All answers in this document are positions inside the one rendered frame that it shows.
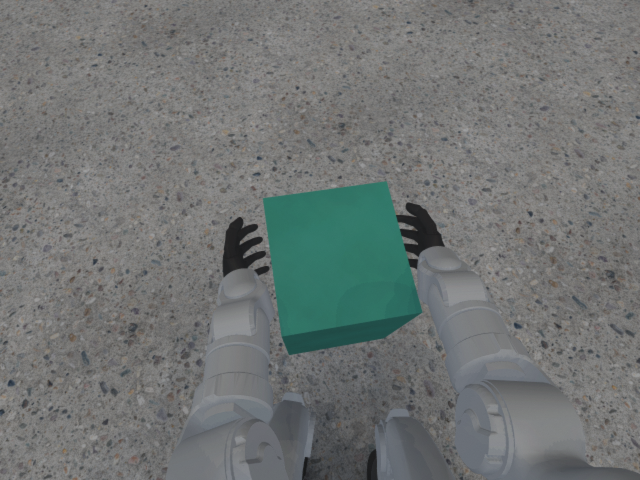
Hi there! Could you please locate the robot thigh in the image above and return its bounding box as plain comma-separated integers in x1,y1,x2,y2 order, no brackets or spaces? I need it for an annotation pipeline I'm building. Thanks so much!
267,400,316,480
375,417,456,480

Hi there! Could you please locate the right robot hand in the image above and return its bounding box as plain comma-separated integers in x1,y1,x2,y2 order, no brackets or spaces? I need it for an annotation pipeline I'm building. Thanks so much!
396,203,445,269

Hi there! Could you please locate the left robot forearm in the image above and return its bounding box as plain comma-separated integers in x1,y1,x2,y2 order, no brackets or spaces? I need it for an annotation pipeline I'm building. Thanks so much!
165,268,275,480

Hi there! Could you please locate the left robot hand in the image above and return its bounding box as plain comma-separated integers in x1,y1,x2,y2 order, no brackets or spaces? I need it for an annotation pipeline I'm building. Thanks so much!
223,217,270,277

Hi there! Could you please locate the left robot thigh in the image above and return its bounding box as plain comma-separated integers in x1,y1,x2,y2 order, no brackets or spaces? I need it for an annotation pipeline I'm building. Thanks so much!
267,400,316,480

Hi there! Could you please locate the right robot forearm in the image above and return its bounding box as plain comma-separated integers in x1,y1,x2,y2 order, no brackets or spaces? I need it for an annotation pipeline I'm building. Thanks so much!
417,246,586,453

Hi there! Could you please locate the right robot upper arm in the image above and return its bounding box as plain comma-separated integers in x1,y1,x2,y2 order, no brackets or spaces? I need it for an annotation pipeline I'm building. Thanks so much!
455,379,640,480

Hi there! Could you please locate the left robot upper arm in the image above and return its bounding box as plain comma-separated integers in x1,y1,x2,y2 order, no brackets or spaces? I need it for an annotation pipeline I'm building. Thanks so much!
166,417,289,480

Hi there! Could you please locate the carton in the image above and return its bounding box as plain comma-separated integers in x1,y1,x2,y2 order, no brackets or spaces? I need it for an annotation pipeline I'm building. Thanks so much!
263,181,422,355

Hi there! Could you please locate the right robot thigh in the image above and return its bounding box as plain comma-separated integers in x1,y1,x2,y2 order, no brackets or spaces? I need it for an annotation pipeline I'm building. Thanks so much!
375,417,456,480

